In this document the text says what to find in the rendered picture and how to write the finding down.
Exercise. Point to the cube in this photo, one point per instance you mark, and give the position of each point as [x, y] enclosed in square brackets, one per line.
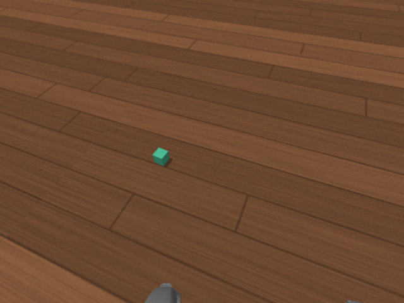
[161, 156]

